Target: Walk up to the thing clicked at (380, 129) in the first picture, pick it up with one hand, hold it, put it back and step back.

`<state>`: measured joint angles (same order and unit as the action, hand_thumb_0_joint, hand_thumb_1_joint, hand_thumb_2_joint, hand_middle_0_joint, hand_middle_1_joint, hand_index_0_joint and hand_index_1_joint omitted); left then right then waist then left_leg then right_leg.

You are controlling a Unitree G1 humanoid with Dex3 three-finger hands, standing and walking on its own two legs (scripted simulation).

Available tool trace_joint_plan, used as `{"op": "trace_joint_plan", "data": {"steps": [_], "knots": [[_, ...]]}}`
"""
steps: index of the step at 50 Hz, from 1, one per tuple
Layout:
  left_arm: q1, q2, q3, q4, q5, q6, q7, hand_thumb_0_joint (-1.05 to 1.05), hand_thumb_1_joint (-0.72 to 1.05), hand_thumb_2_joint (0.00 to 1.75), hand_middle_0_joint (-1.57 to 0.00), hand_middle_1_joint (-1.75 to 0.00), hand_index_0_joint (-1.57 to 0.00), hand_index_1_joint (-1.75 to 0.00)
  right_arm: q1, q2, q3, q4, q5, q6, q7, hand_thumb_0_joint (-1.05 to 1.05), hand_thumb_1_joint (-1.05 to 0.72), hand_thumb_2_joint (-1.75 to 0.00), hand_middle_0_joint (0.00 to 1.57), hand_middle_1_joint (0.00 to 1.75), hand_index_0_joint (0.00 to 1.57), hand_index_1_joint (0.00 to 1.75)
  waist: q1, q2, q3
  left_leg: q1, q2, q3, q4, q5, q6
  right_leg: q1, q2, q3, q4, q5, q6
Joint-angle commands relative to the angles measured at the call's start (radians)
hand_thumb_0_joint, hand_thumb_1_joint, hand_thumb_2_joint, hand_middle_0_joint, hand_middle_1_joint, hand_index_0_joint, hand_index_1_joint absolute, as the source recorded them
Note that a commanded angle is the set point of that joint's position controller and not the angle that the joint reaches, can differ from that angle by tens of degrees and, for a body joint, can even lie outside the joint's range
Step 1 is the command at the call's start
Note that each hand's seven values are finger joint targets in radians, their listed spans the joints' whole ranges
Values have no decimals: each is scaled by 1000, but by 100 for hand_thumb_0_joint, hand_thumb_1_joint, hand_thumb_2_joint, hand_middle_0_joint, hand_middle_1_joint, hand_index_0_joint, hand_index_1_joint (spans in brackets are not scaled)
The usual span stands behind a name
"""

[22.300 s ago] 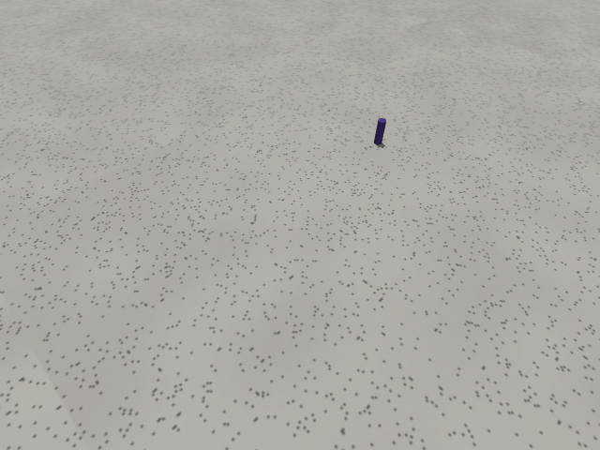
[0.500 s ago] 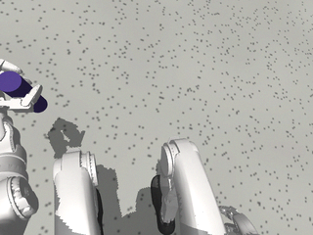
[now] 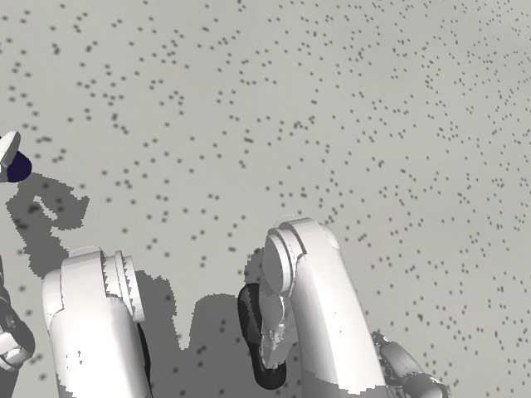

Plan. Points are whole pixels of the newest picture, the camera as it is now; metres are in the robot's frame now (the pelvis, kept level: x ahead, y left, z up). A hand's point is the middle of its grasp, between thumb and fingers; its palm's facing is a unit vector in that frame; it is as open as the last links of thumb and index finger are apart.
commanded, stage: crouch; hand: left
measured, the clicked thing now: out of the picture +0.46 +0.29 -0.11
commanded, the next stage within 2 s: lower in 0.14 s
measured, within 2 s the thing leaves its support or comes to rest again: rests again in 1.66 s
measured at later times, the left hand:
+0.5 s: hand out of the picture +0.47 +0.30 -0.14, palm faces +0.37 -0.93 -0.03, open 7.7 cm
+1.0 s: hand (5, 160) +0.47 +0.30 -0.18, palm faces +0.39 -0.92 -0.03, open 7.7 cm
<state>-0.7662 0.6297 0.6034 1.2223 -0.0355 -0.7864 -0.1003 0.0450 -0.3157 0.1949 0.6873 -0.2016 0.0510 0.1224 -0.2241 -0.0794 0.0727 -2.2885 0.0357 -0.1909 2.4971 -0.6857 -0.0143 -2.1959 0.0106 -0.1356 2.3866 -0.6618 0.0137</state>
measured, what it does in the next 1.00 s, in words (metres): stands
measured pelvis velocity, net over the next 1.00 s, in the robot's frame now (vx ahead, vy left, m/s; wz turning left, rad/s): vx -0.01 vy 0.01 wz -0.10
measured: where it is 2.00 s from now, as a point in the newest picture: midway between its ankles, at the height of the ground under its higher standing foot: (203, 373)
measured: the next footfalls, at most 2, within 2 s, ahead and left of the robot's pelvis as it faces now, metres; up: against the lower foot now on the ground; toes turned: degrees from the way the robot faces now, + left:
none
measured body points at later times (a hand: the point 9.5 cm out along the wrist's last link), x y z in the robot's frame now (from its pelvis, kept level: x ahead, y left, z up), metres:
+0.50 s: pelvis +0.00 +0.00 -0.01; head +0.25 +0.12 +0.34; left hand +0.44 +0.34 -0.13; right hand +0.10 -0.27 -0.09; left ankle +0.08 +0.13 -0.28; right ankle +0.11 -0.12 -0.28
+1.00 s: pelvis -0.01 +0.01 -0.02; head +0.26 +0.15 +0.31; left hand +0.45 +0.34 -0.18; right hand +0.11 -0.26 -0.08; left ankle +0.08 +0.13 -0.28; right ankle +0.11 -0.12 -0.28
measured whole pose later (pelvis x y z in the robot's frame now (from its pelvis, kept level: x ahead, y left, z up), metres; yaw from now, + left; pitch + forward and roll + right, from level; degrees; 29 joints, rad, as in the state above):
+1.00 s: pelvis -0.01 +0.01 -0.02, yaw -5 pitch +17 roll -15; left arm -0.76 0.88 0.61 1.44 -0.06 -0.98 -0.02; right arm -0.12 -0.37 0.46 0.58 -0.33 0.06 0.13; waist -0.28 -0.23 0.29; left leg -2.25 0.03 -0.33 2.63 -0.72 -0.01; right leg -2.11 0.05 -0.24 2.41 -0.64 0.05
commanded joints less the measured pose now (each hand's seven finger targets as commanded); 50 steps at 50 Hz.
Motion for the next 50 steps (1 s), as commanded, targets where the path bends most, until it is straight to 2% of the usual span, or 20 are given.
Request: {"op": "trace_joint_plan", "data": {"steps": [1,2,3,6,7,10,13,18,21,22,23,26,27,35,37,39,40,45,46,50], "knots": [[-303,272,24,-229,-18,-98,9,0,33,138,-133,-152,-137,-150,142,-288,-71,-28,-12,6,-16,0,-89,-90,20,30,20,30,-14,386,-678,477,9,54,-286,158,5,340,39,-65,-199,195,-41],[-308,267,9,-235,-14,-100,10,0,34,139,-132,-152,-136,-150,133,-292,-70,-27,-16,7,-14,0,-89,-90,20,30,20,30,-17,402,-667,485,11,52,-283,148,4,325,39,-67,-195,187,-42],[-302,280,26,-236,-15,-103,15,0,33,139,-133,-153,-137,-151,137,-295,-67,-31,-18,10,-13,0,-89,-90,20,30,20,30,-20,398,-678,488,11,47,-281,152,3,335,40,-72,-193,191,-42],[-297,284,17,-242,-23,-110,14,0,32,137,-134,-152,-137,-150,126,-297,-52,-36,-22,14,-12,0,-89,-90,20,30,20,30,-26,405,-685,487,11,45,-260,182,4,357,42,-72,-186,219,-39],[-303,305,31,-253,-25,-112,20,0,33,137,-134,-152,-137,-150,125,-297,-52,-38,-21,14,-12,0,-89,-90,20,30,20,30,-21,397,-682,460,10,48,-257,171,7,368,42,-70,-187,213,-39],[-295,286,20,-238,-35,-118,18,0,32,138,-135,-153,-139,-151,119,-302,-41,-40,-29,10,-13,0,-89,-90,20,30,20,30,-41,374,-658,443,11,50,-235,161,13,382,45,-69,-197,218,-32],[-299,317,25,-233,-28,-125,21,0,30,135,-136,-151,-139,-151,107,-316,-34,-41,-32,13,-13,0,-90,-91,20,30,20,30,-41,408,-649,484,16,32,-245,177,5,350,44,-83,-180,219,-38],[-251,277,13,-121,-40,-142,42,0,29,136,-138,-153,-140,-152,80,-323,5,-58,-46,15,-7,0,-90,-90,20,30,20,30,-73,332,-568,420,16,19,-219,148,10,364,51,-100,-185,210,-31],[-279,336,28,-109,-43,-170,42,0,29,136,-140,-154,-142,-153,68,-334,24,-62,-55,15,-6,0,-90,-90,20,30,20,30,-85,333,-572,408,19,13,-206,137,12,399,55,-105,-181,205,-25],[-274,337,24,-101,-45,-178,41,0,30,136,-139,-153,-141,-152,48,-336,29,-68,-56,12,-4,0,-90,-90,20,30,20,30,-79,336,-551,397,20,12,-206,117,13,381,56,-106,-177,186,-27],[-267,329,20,-76,-49,-185,39,0,31,135,-138,-152,-140,-151,47,-339,39,-68,-62,9,-4,0,-90,-90,20,30,20,30,-93,332,-553,410,21,10,-199,135,12,400,57,-109,-178,208,-23],[-291,377,22,-87,-41,-211,42,0,32,135,-137,-150,-139,-150,16,-349,54,-73,-74,8,-7,0,-90,-90,20,30,20,30,-93,375,-536,434,27,4,-195,124,8,372,59,-113,-168,198,-27],[-280,401,39,-79,-40,-216,49,0,33,135,-138,-151,-140,-150,23,-353,62,-70,-80,8,-6,0,-90,-90,20,30,20,30,-90,384,-548,437,27,4,-188,136,6,399,61,-114,-168,210,-26],[-257,426,27,-57,-29,-249,66,0,33,133,-136,-147,-137,-148,-8,-377,101,-74,-108,14,-6,0,-91,-91,20,30,20,30,-111,452,-527,527,41,-34,-190,229,-13,393,65,-148,-135,274,-27],[-261,418,14,-43,-28,-255,71,0,34,134,-135,-148,-136,-148,-24,-381,113,-80,-114,16,-6,0,-91,-91,20,30,20,30,-127,446,-508,532,45,-45,-186,221,-12,381,66,-156,-135,271,-25],[-265,457,28,-31,-29,-261,77,0,34,134,-137,-148,-138,-149,-38,-388,121,-85,-116,19,-9,0,-90,-91,20,30,20,30,-128,433,-475,491,44,-43,-181,185,-8,387,68,-155,-142,251,-24],[-259,442,20,-25,-31,-264,77,0,34,135,-139,-150,-140,-150,-46,-388,124,-88,-119,20,-9,0,-91,-91,20,30,20,30,-131,423,-470,499,47,-49,-180,186,-8,381,68,-160,-139,251,-22],[-245,477,30,20,-28,-280,89,0,31,136,-140,-151,-141,-152,-72,-400,149,-103,-129,23,-10,0,-90,-90,20,30,20,30,-139,433,-439,503,53,-67,-185,182,-14,382,73,-177,-132,248,-22],[-262,464,11,26,-30,-283,88,0,31,135,-140,-151,-141,-151,-83,-397,154,-107,-131,24,-12,0,-90,-90,20,30,20,30,-148,427,-420,488,53,-67,-182,161,-12,378,74,-177,-136,235,-20],[-245,495,26,53,-36,-302,95,0,33,136,-140,-152,-142,-151,-94,-402,175,-115,-139,23,-13,0,-90,-90,20,30,20,30,-154,401,-427,481,54,-70,-162,171,-6,413,80,-183,-143,254,-12]]}}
